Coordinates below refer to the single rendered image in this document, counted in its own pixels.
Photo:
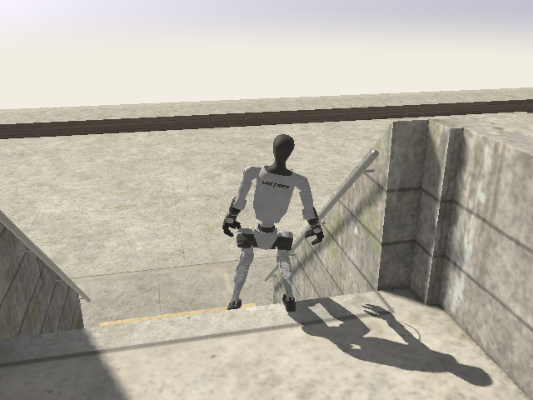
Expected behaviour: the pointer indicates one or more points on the robot right thigh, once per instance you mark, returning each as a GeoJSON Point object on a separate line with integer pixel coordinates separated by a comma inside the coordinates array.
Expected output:
{"type": "Point", "coordinates": [283, 243]}

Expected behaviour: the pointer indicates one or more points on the robot thigh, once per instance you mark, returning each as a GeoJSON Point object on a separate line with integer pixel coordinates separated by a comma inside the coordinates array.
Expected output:
{"type": "Point", "coordinates": [245, 240]}
{"type": "Point", "coordinates": [283, 243]}

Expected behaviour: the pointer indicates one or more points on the robot right forearm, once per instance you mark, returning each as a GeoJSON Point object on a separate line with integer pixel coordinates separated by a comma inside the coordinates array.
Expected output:
{"type": "Point", "coordinates": [314, 223]}

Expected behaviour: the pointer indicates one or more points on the right robot upper arm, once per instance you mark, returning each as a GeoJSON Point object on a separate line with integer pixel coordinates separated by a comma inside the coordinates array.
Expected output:
{"type": "Point", "coordinates": [306, 197]}

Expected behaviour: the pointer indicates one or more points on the robot left thigh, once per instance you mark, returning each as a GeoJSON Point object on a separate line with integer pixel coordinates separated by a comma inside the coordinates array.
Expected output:
{"type": "Point", "coordinates": [245, 240]}

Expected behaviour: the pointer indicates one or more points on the left robot upper arm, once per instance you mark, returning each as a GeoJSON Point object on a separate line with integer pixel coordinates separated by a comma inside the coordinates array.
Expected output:
{"type": "Point", "coordinates": [250, 173]}

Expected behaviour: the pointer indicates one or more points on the right robot hand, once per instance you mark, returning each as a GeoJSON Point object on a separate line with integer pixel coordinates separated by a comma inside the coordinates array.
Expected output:
{"type": "Point", "coordinates": [319, 235]}

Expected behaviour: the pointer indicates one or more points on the left robot hand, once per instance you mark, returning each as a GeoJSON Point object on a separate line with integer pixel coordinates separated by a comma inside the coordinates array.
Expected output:
{"type": "Point", "coordinates": [226, 225]}

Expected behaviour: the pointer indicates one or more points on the robot left forearm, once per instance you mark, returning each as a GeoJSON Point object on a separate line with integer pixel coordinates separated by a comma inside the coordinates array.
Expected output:
{"type": "Point", "coordinates": [232, 213]}

